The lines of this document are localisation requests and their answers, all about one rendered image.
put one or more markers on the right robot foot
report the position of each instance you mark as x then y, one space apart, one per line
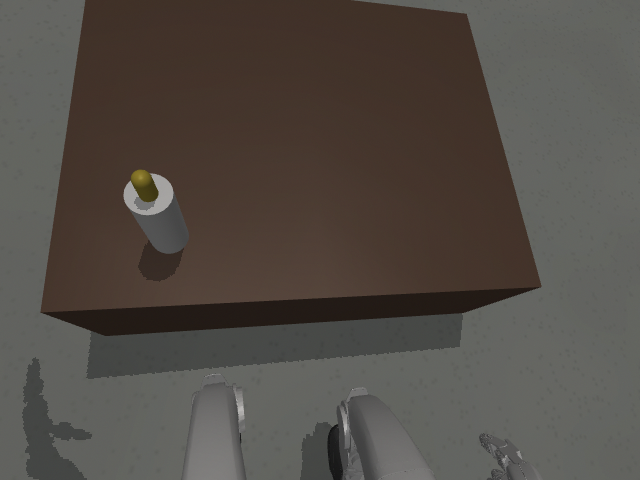
334 458

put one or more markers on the bottle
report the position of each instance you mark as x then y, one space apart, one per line
152 201

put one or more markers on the right robot hand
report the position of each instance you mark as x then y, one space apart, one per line
509 458

